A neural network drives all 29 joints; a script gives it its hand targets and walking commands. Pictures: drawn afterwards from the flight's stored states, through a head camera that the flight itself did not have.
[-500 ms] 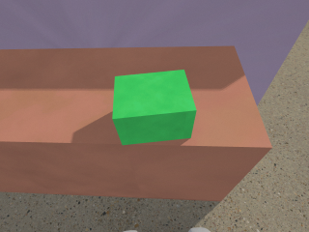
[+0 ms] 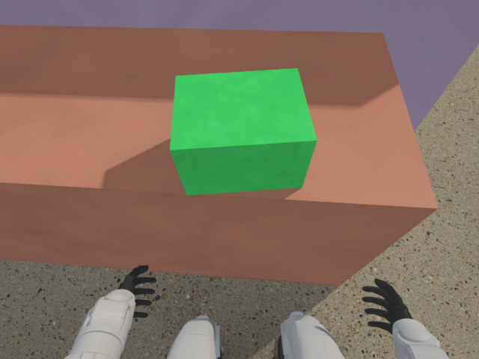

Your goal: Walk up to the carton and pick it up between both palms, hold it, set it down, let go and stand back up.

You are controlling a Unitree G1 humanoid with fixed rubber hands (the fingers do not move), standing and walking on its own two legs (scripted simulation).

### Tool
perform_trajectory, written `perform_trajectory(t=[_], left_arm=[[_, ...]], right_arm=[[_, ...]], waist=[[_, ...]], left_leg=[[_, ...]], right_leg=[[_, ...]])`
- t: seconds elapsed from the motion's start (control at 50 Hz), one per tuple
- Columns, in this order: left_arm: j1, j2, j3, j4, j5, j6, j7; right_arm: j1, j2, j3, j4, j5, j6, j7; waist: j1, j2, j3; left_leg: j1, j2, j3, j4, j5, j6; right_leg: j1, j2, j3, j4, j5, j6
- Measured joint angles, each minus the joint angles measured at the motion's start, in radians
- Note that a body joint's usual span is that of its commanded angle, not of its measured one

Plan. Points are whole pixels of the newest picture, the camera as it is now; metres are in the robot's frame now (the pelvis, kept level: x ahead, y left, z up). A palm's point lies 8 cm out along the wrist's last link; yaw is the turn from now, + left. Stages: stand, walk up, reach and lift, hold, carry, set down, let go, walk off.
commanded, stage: reach and lift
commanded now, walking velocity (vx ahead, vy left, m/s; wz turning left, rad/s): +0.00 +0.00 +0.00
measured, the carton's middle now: (240, 133) +0.49 +0.03 +0.03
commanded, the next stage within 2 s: none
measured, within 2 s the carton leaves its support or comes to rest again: neither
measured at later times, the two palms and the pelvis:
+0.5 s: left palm (114, 284) +0.22 +0.25 -0.04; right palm (387, 300) +0.20 -0.22 -0.06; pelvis +0.05 -0.01 +0.03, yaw +1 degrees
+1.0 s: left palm (104, 303) +0.18 +0.23 +0.00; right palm (407, 307) +0.18 -0.21 +0.00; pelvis +0.03 +0.01 +0.05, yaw +0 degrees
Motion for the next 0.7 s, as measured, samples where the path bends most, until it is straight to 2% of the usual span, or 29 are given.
perform_trajectory(t=[0.08,0.16,0.24,0.38,0.48,0.58,0.7], left_arm=[[0.069,-0.044,0.021,-0.141,0.065,0.039,-0.032],[0.229,-0.054,0.017,-0.229,0.070,0.019,-0.047],[0.301,-0.026,0.016,-0.195,0.046,-0.038,-0.045],[0.269,0.026,0.025,-0.150,-0.016,-0.160,-0.027],[0.247,0.022,0.033,-0.194,-0.049,-0.240,-0.012],[0.270,-0.019,0.037,-0.228,-0.063,-0.306,-0.002],[0.320,-0.071,0.025,-0.200,-0.069,-0.341,0.010]], right_arm=[[-0.002,0.003,0.058,-0.084,0.075,0.021,-0.024],[0.101,0.014,0.095,-0.145,0.091,0.021,-0.045],[0.192,0.029,0.089,-0.165,0.063,0.024,-0.061],[0.228,0.086,0.049,-0.215,0.036,-0.029,-0.072],[0.213,0.106,0.068,-0.210,0.059,-0.131,-0.079],[0.231,0.097,0.108,-0.183,0.085,-0.232,-0.083],[0.282,0.067,0.123,-0.178,0.094,-0.259,-0.069]], waist=[[-0.010,0.015,-0.015],[-0.024,0.011,-0.085],[-0.014,-0.002,-0.117],[0.011,-0.015,-0.075],[0.003,-0.008,-0.080],[-0.009,0.007,-0.124],[-0.002,0.017,-0.163]], left_leg=[[0.081,0.015,-0.003,-0.065,0.008,-0.008],[0.179,0.014,-0.007,-0.195,0.044,-0.015],[0.218,0.010,-0.016,-0.273,0.071,-0.016],[0.160,0.012,-0.020,-0.280,0.085,-0.021],[0.141,0.011,-0.015,-0.294,0.093,-0.018],[0.209,0.008,-0.006,-0.375,0.121,-0.011],[0.311,0.001,0.004,-0.465,0.154,-0.002]], right_leg=[[0.086,0.015,-0.007,-0.076,0.014,-0.009],[0.181,0.014,-0.018,-0.190,0.037,-0.017],[0.218,0.010,-0.032,-0.251,0.049,-0.022],[0.161,0.012,-0.035,-0.257,0.062,-0.024],[0.147,0.011,-0.031,-0.286,0.079,-0.018],[0.223,0.008,-0.026,-0.387,0.120,-0.010],[0.332,0.002,-0.019,-0.497,0.164,-0.002]])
